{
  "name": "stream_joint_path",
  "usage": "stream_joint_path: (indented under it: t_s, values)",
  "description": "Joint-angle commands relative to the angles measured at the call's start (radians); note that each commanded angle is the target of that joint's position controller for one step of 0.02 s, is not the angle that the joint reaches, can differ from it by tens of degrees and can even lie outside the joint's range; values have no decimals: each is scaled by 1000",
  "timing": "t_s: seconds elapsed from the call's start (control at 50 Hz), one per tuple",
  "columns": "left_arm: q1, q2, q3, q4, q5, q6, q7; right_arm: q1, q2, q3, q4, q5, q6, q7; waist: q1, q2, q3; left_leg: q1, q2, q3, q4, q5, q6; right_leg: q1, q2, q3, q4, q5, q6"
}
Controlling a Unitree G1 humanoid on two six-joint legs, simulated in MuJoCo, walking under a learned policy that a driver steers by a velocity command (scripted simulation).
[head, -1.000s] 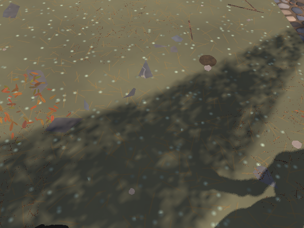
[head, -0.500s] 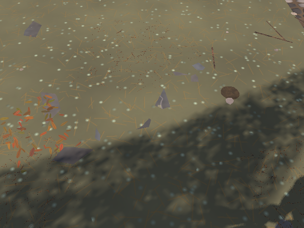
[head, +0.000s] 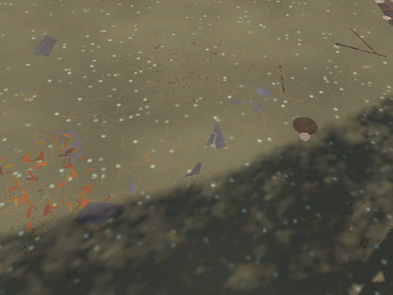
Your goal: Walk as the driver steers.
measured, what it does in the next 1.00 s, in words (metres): stands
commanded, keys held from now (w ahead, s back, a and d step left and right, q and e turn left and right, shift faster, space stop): no key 1.00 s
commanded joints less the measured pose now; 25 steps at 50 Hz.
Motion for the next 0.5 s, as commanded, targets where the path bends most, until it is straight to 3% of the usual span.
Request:
stream_joint_path:
  t_s: [0.02, 0.5]
  values:
    - [8, 108, 19, -21, 0, -7, 6, 10, -115, -21, -10, 0, -5, -4, -2, 10, -54, 20, 31, -21, -62, 316, 27, 18, -27, 21, -59, 254, -19]
    - [92, 69, 8, 54, 1, -13, 16, 59, -81, 0, 102, -1, -2, -11, -8, 3, 2, -32, 13, 1, -100, 143, 15, -20, -18, 20, -97, 114, -18]
Velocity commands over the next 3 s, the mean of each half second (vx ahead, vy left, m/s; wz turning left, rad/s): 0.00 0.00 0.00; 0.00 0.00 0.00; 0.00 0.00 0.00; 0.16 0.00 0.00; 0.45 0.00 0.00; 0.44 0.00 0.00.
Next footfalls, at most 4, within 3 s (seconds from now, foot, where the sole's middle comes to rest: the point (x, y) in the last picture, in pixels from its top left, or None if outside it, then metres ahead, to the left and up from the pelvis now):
2.36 right None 0.43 -0.10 -0.77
2.92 left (171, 229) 0.75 0.13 -0.77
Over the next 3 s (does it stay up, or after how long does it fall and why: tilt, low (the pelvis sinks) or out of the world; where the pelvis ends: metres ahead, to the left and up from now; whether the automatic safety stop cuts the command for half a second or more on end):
stays up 0.61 0.04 -0.01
